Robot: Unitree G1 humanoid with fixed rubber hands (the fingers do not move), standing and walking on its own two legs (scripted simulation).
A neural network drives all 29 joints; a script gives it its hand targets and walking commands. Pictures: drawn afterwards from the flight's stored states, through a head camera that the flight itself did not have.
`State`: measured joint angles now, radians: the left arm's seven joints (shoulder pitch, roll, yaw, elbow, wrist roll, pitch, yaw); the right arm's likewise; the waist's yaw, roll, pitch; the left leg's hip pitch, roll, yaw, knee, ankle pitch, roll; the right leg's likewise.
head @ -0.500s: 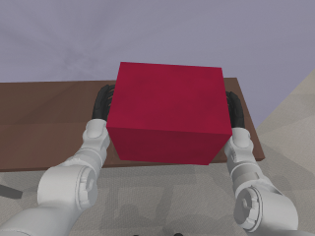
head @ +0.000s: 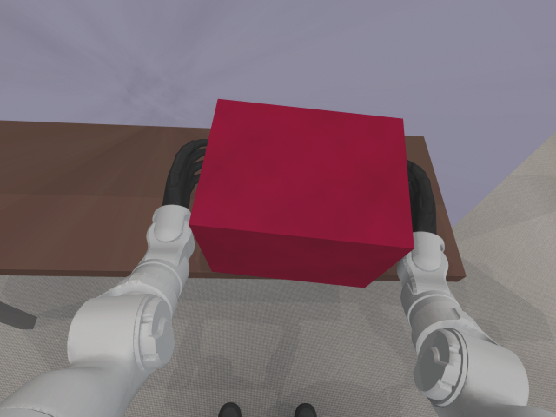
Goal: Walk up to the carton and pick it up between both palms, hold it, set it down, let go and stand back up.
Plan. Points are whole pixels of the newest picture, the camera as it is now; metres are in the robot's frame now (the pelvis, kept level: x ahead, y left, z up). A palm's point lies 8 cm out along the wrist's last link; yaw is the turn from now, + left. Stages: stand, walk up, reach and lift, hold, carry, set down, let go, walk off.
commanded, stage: reach and lift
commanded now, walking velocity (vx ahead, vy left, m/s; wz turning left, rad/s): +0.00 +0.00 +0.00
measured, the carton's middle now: (298, 202) +0.42 -0.01 +0.00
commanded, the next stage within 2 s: none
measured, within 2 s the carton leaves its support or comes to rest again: neither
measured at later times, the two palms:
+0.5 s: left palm (184, 184) +0.42 +0.16 +0.03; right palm (421, 210) +0.40 -0.20 +0.03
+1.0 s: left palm (157, 157) +0.40 +0.18 +0.12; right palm (449, 178) +0.39 -0.18 +0.13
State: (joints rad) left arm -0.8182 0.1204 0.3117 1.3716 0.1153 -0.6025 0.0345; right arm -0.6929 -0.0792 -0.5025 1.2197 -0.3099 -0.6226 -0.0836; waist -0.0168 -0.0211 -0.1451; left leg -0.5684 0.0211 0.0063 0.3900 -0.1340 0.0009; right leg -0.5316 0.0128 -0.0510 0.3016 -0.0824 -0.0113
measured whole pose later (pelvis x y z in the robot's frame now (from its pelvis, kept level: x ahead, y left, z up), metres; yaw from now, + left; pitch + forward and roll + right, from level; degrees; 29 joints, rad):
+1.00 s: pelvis +0.01 +0.00 +0.01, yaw +2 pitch +2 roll -1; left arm -0.63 0.10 0.21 0.77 0.03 0.00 0.06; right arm -0.61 -0.15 -0.06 0.80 0.13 -0.06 -0.13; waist -0.07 -0.02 -0.09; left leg -0.22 0.00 -0.04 0.33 -0.16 0.00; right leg -0.17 0.01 -0.05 0.24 -0.11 0.00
